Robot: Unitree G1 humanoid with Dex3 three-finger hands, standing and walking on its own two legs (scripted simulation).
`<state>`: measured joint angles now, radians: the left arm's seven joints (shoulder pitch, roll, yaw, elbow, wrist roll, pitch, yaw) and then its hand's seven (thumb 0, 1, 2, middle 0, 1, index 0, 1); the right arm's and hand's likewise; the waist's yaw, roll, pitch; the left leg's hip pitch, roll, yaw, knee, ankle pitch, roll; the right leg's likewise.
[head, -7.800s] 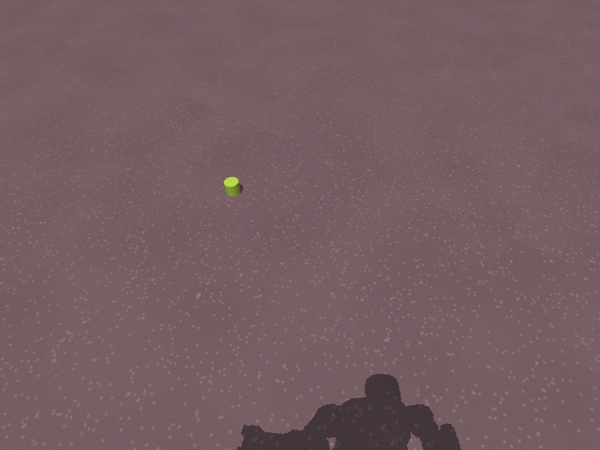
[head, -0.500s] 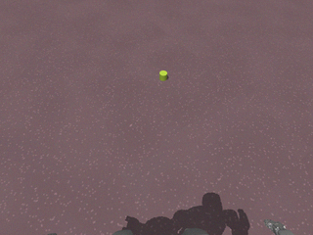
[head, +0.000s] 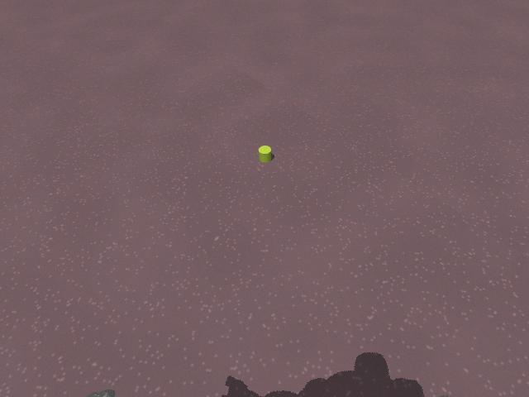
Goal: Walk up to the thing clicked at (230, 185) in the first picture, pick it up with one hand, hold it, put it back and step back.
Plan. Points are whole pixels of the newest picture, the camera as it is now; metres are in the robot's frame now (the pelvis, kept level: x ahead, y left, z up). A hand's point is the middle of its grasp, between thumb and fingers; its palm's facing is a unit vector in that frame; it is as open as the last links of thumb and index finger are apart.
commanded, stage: walk up
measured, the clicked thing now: (265, 154) +1.44 +0.04 -0.73
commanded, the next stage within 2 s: stand in 0.28 s
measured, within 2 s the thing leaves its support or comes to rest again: neither
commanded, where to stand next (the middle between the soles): +0.05 +0.01 m, yaw +1 degrees
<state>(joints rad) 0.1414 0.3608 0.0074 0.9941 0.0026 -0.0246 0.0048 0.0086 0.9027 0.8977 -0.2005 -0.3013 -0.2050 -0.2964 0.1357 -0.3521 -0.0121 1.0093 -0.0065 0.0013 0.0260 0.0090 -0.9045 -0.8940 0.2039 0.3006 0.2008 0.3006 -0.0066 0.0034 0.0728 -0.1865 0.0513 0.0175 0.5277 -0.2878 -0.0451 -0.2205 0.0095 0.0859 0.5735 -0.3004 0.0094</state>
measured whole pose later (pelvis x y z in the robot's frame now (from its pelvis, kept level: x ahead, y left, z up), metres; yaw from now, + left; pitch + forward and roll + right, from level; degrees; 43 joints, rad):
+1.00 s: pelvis -0.01 +0.02 +0.01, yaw +1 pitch -2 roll +0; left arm 0.12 0.35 0.00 1.14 0.01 -0.01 -0.01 0.01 0.90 0.90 -0.20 -0.30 -0.20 -0.30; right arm 0.09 -0.36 -0.02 1.13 -0.01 -0.01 0.02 0.01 -0.91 -0.89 0.20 0.30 0.20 0.30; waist 0.00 0.01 0.06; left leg -0.13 0.03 0.01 0.34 -0.18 -0.03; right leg -0.14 -0.02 0.07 0.34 -0.17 0.04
